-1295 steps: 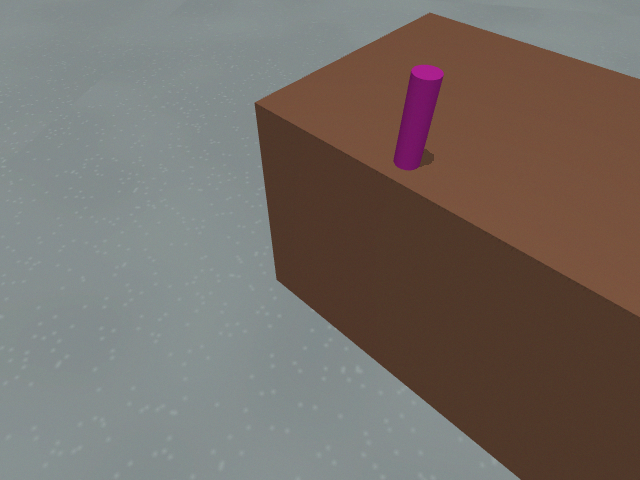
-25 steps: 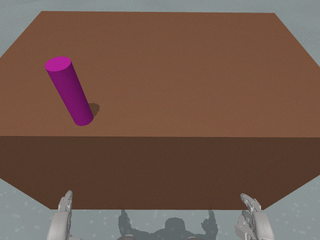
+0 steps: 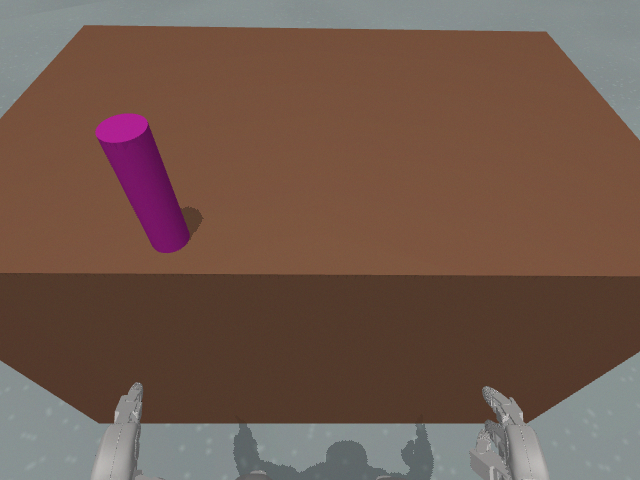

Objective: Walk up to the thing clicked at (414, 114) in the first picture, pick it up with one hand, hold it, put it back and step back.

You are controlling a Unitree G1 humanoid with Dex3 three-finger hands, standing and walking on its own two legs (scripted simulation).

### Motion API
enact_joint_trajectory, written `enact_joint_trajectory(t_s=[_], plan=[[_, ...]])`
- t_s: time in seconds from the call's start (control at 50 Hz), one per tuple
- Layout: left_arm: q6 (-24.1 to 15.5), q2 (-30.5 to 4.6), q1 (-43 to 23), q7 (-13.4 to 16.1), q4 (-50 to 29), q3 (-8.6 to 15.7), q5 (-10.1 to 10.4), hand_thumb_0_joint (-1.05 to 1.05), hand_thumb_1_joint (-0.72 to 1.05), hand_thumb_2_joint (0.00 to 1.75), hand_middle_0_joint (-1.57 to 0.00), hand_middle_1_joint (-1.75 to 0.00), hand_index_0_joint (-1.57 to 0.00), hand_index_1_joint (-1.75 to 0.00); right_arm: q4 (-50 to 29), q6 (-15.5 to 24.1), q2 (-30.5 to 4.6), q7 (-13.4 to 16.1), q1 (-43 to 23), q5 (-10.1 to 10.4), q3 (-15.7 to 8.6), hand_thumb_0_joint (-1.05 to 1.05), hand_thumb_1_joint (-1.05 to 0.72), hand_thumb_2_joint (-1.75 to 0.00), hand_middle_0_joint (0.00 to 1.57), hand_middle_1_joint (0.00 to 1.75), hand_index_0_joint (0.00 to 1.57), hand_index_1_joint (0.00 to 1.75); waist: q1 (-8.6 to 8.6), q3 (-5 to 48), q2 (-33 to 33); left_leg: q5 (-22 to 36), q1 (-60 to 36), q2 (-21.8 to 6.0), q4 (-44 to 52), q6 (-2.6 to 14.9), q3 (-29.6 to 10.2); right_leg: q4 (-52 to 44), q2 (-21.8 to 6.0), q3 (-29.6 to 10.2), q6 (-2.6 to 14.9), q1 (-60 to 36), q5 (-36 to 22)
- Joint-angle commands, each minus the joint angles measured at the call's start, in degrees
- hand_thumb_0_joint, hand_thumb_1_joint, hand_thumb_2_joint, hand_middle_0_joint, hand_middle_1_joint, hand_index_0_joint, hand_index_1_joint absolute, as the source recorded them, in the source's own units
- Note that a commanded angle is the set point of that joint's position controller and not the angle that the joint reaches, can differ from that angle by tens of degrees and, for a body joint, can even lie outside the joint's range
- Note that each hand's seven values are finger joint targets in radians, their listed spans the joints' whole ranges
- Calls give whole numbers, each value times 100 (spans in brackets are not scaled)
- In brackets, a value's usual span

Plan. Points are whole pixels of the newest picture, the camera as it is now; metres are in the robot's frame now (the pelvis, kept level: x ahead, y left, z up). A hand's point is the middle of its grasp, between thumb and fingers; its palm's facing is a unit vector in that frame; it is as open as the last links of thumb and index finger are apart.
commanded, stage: home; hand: left
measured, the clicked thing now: (150, 191) +0.44 +0.22 +0.13
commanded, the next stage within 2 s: stand in 0.84 s
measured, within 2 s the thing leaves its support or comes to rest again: neither
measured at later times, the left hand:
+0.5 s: hand (170, 460) +0.17 +0.18 -0.05, palm faces +0.11 -0.95 -0.28, open 17.6 cm
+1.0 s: hand out of the picture +0.09 +0.24 -0.12, palm faces -0.04 -0.93 -0.36, open 17.5 cm
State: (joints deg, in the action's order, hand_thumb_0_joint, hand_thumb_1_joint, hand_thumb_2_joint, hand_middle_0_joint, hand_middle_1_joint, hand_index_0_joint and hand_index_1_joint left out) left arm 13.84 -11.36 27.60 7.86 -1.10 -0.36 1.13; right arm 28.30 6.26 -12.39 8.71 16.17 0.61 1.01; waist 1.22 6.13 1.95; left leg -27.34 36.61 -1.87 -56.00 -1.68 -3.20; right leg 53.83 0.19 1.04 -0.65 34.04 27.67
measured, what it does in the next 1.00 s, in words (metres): stands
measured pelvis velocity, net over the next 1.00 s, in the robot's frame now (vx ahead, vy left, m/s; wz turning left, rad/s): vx -0.01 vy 0.00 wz -0.01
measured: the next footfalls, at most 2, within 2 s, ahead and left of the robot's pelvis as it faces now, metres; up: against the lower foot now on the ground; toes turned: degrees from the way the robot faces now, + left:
none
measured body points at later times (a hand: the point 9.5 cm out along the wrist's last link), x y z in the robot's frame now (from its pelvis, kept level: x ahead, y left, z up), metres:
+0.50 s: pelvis +0.00 +0.00 +0.00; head +0.02 +0.00 +0.45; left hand +0.16 +0.23 -0.03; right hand +0.16 -0.24 -0.07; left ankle +0.01 +0.13 -0.68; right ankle +0.00 -0.13 -0.68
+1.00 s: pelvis -0.01 +0.00 +0.02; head +0.01 +0.01 +0.47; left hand +0.09 +0.29 -0.09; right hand +0.08 -0.30 -0.09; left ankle +0.01 +0.13 -0.68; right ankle +0.00 -0.13 -0.68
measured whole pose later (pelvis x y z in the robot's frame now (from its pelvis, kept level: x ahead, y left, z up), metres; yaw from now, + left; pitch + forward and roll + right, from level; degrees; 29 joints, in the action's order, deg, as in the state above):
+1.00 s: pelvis -0.01 +0.00 +0.02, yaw +0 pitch +0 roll +0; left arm 0.1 -20.0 14.4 1.2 44.4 0.6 -2.3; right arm 50.2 0.4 -19.9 -0.3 12.4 -3.0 -2.8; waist -0.3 -1.5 -1.1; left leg -22.6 22.6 -0.6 -45.3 -0.8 -1.2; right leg 46.1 -1.3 -0.7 -0.5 21.8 24.2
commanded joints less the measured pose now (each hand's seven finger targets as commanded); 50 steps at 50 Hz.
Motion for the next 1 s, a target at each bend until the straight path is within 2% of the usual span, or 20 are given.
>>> enact_joint_trajectory(t_s=[0.0, 0.1, 0.14, 0.18, 0.26, 0.32, 0.36, 0.54, 0.58, 0.64, 0.66, 0.68, 0.7, 0.74, 0.78, 0.82, 0.88, 0.92, 0.96, 0.98], plan=[[-282, -599, -93, 33, -1178, 322, -72, 0, -59, 3, -4, -5, -4, -5, -943, 354, -653, 98, -368, 2, -296, 0, -90, -90, 20, 30, 20, 30, -28, 560, 65, 1038, -489, 133, 905, 174, 278, -952, 129, 205, 92, -162, -1037], [-237, -586, -113, 27, -1130, 290, -77, 0, -59, 3, -4, -5, -4, -5, -921, 383, -658, 120, -329, -1, -297, 0, -90, -90, 20, 30, 20, 30, 26, 534, -61, 1190, -497, 119, 849, 180, 263, -918, 142, 233, 72, -142, -1191], [-238, -665, -189, 38, -1214, 382, -65, 0, -60, 3, -4, -5, -4, -5, -911, 384, -634, 130, -349, 3, -280, 0, -90, -90, 20, 30, 20, 30, -15, 568, -16, 1168, -459, 133, 823, 182, 283, -935, 122, 203, 74, -181, -1178], [-211, -590, -107, 24, -1196, 289, -89, 0, -60, 3, -4, -5, -4, -5, -912, 400, -664, 153, -339, -9, -300, 0, -90, -90, 20, 30, 20, 30, 16, 622, -75, 1220, -538, 114, 850, 178, 257, -879, 149, 230, 75, -165, -1215], [-185, -600, -22, 39, -1201, 353, -78, 0, -59, 3, -5, -5, -5, -5, -920, 397, -638, 145, -327, -1, -289, 0, -90, -90, 20, 30, 20, 30, -57, 685, 9, 1308, -511, 128, 822, 171, 271, -877, 129, 211, 89, -267, -1296], [-177, -584, -38, 39, -1108, 327, -82, 0, -59, 3, -4, -5, -4, -5, -928, 400, -640, 161, -354, -2, -280, 0, -90, -90, 20, 30, 20, 30, -16, 561, -155, 1206, -480, 120, 834, 185, 269, -923, 136, 219, 72, -200, -1206], [-181, -601, -111, 46, -1250, 320, -84, 0, -60, 3, -4, -5, -4, -5, -880, 394, -632, 155, -339, -14, -275, 0, -90, -90, 20, 30, 20, 30, -31, 604, 147, 1262, -540, 112, 882, 151, 245, -851, 145, 242, 99, -184, -1227], [-150, -572, -160, 33, -1219, 278, -85, 0, -57, 4, -5, -5, -5, -5, -892, 407, -648, 161, -333, -20, -284, 0, -90, -90, 20, 30, 20, 30, -14, 566, 82, 1311, -540, 105, 884, 143, 236, -819, 160, 261, 93, -153, -1253], [-136, -544, -93, 30, -1029, 279, -91, 0, -59, 3, -5, -5, -5, -5, -909, 400, -634, 182, -352, -14, -281, 0, -90, -90, 20, 30, 20, 30, 13, 489, -173, 1277, -498, 114, 820, 175, 269, -920, 149, 238, 66, -150, -1261], [-143, -592, -112, 25, -1219, 306, -84, 0, -57, 4, -5, -5, -5, -5, -893, 402, -633, 181, -330, -21, -282, 0, -90, -90, 20, 30, 20, 30, 5, 695, -52, 1440, -563, 128, 766, 180, 290, -892, 122, 196, 59, -271, -1467], [-843, -1501, -1202, -216, 792, 533, -625, 0, -61, 2, -4, -5, -4, -5, 469, 14, -1504, -160, -616, -650, -499, 0, -90, -90, 20, 30, 20, 30, -201, -319, -672, 1961, -818, -103, 1069, 429, -134, -974, -293, -414, 550, -784, -1455], [-1131, -1531, -909, -350, 1480, 584, -679, 0, -61, 1, -4, -4, -4, -4, 642, -122, -1555, -337, -468, -712, -583, 0, -90, -90, 20, 30, 20, 30, -216, 154, -784, 2103, -1109, -92, 867, 589, 18, -1017, -413, -619, 678, -1006, -1886], [-1303, -1573, -909, -450, 1671, 519, -641, 0, -59, 3, -5, -5, -5, -5, 617, -201, -1594, -428, -482, -691, -607, 0, -90, -90, 20, 30, 20, 30, -167, 141, -578, 2030, -1118, -57, 925, 693, -138, -996, -415, -781, 760, -948, -1857], [-1515, -1650, -1058, -557, 2131, 431, -506, 0, -59, 3, -4, -5, -4, -5, 756, -228, -1516, -624, -533, -468, -589, 0, -90, -90, 20, 30, 20, 30, -166, 160, -433, 1717, -1307, 3, 1022, 713, -83, -1216, -519, -957, 773, -1056, -1676], [-1567, -1709, -1449, -625, 2570, 423, -416, 0, -61, 0, -4, -4, -4, -4, 938, -264, -1434, -758, -547, -338, -576, 0, -90, -90, 20, 30, 20, 30, -129, -27, -635, 1156, -1324, 83, 1237, 629, -53, -1513, -583, -1063, 739, -930, -1155], [-1597, -1734, -1526, -651, 2980, 413, -388, 0, -61, 2, -4, -4, -4, -4, 1136, -274, -1514, -824, -623, -331, -614, 0, -90, -90, 20, 30, 20, 30, -186, -107, -340, 1325, -1514, -3, 1466, 639, -177, -1481, -472, -861, 603, -949, -1235], [-1643, -1787, -1635, -644, 3573, 406, -391, 0, -58, 4, -5, -5, -4, -5, 1418, -350, -1504, -863, -713, -341, -620, 0, -90, -90, 20, 30, 20, 30, -183, -358, -269, 1032, -1485, -47, 1742, 630, -254, -1751, -446, -854, 534, -1054, -989], [-1656, -1790, -1704, -637, 3899, 404, -362, 0, -59, 3, -5, -5, -4, -5, 1604, -355, -1556, -862, -685, -332, -614, 0, -90, -90, 20, 30, 20, 30, -181, -351, -103, 1190, -1608, -149, 2023, 633, -399, -1705, -389, -723, 497, -1204, -1225], [-1678, -1826, -1669, -632, 4237, 391, -343, 0, -43, 19, -20, -21, -20, -21, 1774, -390, -1587, -859, -736, -318, -621, 0, -90, -90, 20, 30, 20, 30, -209, -362, -76, 1121, -1655, -166, 2141, 625, -408, -1937, -422, -752, 481, -1404, -1267], [-1680, -1870, -1687, -633, 4383, 391, -329, 0, -35, 27, -20, -29, -20, -29, 1876, -390, -1610, -857, -705, -304, -607, 0, -90, -90, 20, 30, 20, 30, -195, -375, -138, 1324, -1816, -174, 2197, 590, -373, -1984, -437, -774, 481, -1456, -1427]])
